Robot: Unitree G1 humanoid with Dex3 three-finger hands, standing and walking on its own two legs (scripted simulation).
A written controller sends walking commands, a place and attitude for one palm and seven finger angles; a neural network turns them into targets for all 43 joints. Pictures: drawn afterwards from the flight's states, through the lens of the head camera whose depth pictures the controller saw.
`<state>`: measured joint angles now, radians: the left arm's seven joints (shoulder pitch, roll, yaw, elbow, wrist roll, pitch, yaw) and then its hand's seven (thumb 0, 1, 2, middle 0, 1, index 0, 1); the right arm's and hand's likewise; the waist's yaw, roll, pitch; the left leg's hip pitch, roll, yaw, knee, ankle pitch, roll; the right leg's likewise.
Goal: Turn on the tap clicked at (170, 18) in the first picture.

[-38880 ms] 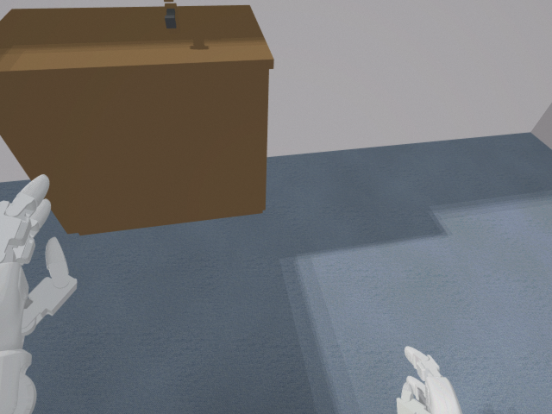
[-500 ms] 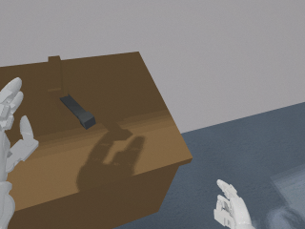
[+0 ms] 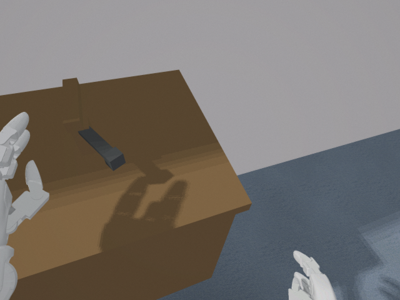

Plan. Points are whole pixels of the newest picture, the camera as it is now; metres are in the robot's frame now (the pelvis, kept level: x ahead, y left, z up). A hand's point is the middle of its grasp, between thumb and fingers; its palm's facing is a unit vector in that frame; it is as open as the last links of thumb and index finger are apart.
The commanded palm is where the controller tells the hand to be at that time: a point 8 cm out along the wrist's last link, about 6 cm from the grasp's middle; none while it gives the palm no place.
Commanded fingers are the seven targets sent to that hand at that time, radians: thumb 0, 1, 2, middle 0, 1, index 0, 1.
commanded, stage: come to a stop and stand still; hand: left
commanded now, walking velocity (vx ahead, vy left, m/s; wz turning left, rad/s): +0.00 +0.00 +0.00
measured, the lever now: (114, 158) +0.33 +0.20 +0.11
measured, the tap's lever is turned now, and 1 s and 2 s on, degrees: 27 27 27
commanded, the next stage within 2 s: look again from close up in 0.96 s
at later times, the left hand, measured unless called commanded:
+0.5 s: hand (49, 190) +0.23 +0.26 +0.15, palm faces +0.37 -0.84 -0.40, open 7.4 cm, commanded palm +0.17 +0.27 +0.18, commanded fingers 0.00 0.90 0.90 -0.20 -0.30 -0.20 -0.30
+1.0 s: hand (48, 187) +0.23 +0.25 +0.16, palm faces +0.38 -0.85 -0.36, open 7.4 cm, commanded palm +0.17 +0.28 +0.18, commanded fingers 0.00 0.90 0.90 -0.20 -0.30 -0.20 -0.30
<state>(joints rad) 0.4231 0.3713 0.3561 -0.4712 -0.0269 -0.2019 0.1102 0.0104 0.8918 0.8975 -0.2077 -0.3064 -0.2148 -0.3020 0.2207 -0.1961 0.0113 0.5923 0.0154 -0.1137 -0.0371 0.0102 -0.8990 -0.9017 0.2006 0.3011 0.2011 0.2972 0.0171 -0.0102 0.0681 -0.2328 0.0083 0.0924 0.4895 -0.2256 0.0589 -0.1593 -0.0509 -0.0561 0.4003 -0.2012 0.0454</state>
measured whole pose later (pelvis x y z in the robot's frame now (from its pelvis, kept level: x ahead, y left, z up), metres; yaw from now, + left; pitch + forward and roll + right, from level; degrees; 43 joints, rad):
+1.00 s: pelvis +0.01 +0.00 +0.00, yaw +0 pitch -1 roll -2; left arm 0.42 0.37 0.36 -0.53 -0.04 -0.19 0.11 0.01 0.89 0.90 -0.21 -0.31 -0.21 -0.30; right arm 0.17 -0.19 0.01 0.57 0.01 -0.12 -0.03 0.01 -0.90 -0.90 0.20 0.30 0.20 0.30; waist 0.04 -0.04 0.10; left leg -0.23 0.01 0.10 0.50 -0.25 0.06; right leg -0.16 -0.05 -0.05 0.40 -0.22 0.05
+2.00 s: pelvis -0.03 -0.05 -0.01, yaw -1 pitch +0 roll -2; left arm 0.50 0.41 0.42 -0.65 -0.08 -0.23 0.08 0.01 0.89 0.90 -0.21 -0.31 -0.22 -0.30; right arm 0.15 -0.20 -0.02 0.56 0.02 -0.11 -0.03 0.01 -0.90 -0.90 0.20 0.30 0.20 0.30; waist 0.03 -0.01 0.16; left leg -0.40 0.05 0.01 0.75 -0.36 -0.01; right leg -0.33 0.03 -0.08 0.55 -0.22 -0.04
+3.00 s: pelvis -0.05 -0.03 +0.00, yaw +3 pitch -1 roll +0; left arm 0.38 0.39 0.35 -0.37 -0.10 -0.26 0.11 0.01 0.89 0.90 -0.21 -0.31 -0.21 -0.30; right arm 0.17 -0.21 0.02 0.60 0.02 -0.15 0.01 0.01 -0.90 -0.90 0.20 0.30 0.20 0.30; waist 0.04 -0.02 0.05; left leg -0.22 -0.06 -0.02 0.49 -0.26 0.04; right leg -0.29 -0.05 -0.07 0.46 -0.16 0.02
